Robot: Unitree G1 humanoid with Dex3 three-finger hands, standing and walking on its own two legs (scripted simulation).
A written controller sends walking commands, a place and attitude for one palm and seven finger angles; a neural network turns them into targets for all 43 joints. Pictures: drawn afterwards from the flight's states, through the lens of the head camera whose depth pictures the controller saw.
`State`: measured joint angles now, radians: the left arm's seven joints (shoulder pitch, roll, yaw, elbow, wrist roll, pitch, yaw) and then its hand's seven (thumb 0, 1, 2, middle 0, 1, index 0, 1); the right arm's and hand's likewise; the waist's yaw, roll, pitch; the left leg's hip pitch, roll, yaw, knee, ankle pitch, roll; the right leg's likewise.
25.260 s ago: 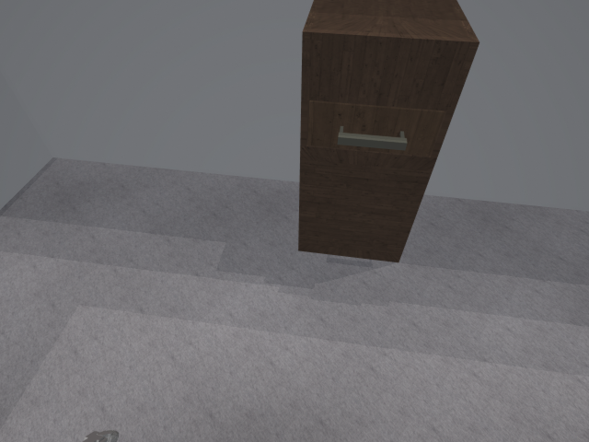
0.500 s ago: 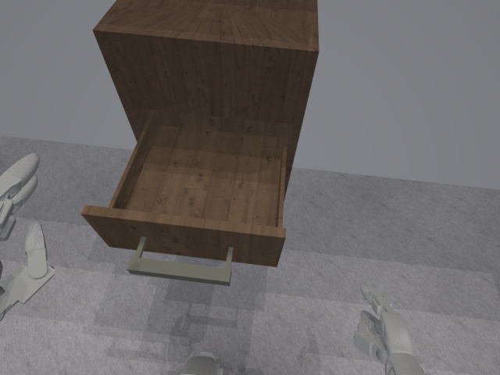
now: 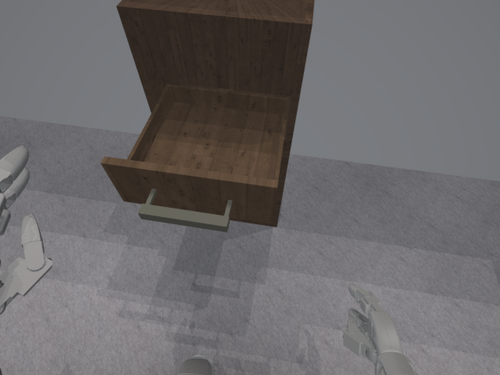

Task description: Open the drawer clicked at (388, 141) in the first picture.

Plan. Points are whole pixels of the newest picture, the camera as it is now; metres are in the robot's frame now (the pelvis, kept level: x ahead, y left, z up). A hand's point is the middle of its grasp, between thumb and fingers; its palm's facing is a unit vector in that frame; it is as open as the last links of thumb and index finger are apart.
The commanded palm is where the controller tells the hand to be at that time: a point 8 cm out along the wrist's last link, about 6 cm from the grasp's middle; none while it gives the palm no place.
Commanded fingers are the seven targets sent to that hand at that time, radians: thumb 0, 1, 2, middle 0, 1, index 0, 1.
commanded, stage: stop stepping back and stand still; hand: left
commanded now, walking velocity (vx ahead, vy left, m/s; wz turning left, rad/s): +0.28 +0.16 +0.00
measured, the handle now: (187, 208) +0.45 +0.18 -0.12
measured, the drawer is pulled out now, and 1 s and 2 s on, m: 0.30 0.30 0.30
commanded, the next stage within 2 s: let the arm hang, fingers relaxed in 0.62 s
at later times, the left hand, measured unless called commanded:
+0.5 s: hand out of the picture +0.11 +0.24 +0.18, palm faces +0.39 -0.77 -0.50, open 7.4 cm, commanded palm +0.05 +0.28 +0.19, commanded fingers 0.00 0.90 0.90 -0.20 -0.30 -0.20 -0.30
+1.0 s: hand out of the picture +0.02 +0.17 -0.16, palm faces +0.07 -0.99 -0.15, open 7.2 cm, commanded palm none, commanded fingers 0.00 0.90 0.90 -0.20 -0.30 -0.20 -0.30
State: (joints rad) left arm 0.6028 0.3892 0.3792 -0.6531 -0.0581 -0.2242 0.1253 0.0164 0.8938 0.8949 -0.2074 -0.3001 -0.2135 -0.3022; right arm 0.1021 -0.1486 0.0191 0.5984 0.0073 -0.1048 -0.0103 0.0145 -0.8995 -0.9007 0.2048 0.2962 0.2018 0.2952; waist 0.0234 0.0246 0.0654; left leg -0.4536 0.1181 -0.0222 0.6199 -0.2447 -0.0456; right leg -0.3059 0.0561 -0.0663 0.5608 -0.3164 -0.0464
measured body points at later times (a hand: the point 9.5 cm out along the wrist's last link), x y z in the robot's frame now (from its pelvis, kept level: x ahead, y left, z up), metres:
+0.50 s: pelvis -0.06 -0.01 +0.01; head -0.07 -0.01 +0.46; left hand +0.08 +0.28 +0.20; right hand +0.10 -0.25 -0.07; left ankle -0.09 +0.11 -0.73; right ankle -0.01 -0.09 -0.73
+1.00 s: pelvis -0.06 +0.00 +0.01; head -0.03 +0.02 +0.46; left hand +0.02 +0.22 -0.14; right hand +0.03 -0.23 -0.13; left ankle -0.09 +0.11 -0.73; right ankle -0.01 -0.09 -0.73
